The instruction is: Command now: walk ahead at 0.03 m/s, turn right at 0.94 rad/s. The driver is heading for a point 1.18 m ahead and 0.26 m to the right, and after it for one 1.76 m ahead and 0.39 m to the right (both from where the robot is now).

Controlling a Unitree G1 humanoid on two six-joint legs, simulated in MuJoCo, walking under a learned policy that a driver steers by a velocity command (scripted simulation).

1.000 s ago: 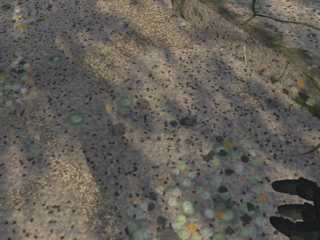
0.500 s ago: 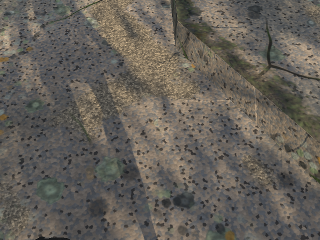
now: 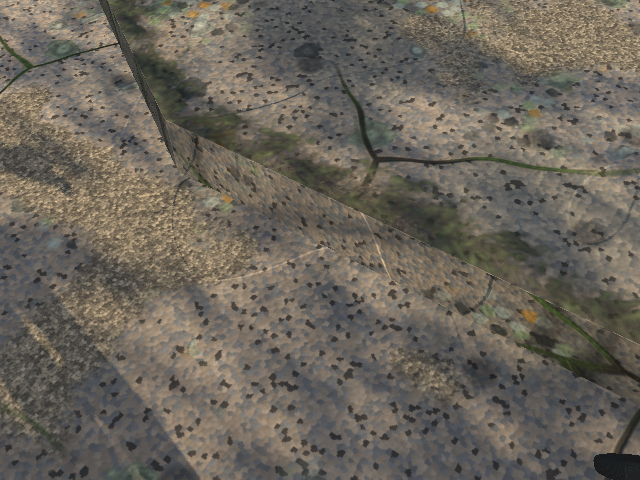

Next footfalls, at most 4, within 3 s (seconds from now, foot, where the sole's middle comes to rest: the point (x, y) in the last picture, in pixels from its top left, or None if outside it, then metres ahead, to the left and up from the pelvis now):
0.52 right None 0.01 -0.12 -0.77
1.02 left None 0.45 -0.18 -0.77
1.42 right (552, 416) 0.62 -0.44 -0.77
1.70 left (449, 202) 1.05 -0.23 -0.58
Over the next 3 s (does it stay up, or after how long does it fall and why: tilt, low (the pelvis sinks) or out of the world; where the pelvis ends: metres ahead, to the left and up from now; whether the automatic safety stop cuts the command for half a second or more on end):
stays up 1.26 -0.36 0.17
